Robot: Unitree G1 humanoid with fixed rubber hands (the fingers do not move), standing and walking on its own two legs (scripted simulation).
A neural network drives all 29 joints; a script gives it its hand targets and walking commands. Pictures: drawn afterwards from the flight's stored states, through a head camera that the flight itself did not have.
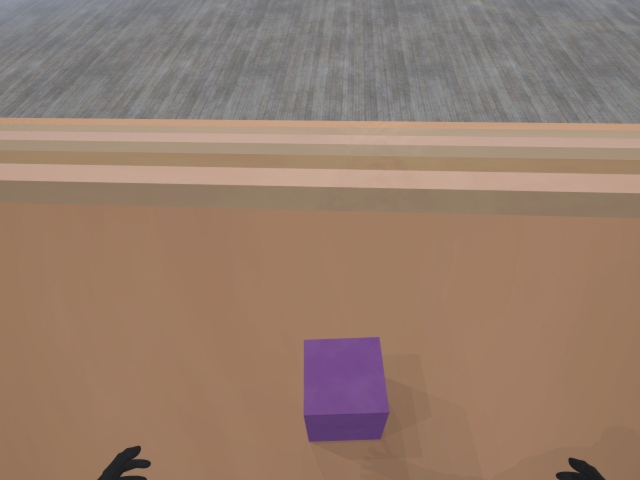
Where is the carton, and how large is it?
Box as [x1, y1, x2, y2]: [304, 337, 388, 441]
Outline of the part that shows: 378,337 304,340 304,419 309,441 380,438 388,414 388,405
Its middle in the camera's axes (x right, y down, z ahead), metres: +0.07 +0.43 +1.11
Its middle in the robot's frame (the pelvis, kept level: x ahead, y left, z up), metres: +0.45 +0.00 -0.66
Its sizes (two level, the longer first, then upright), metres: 0.210 0.200 0.250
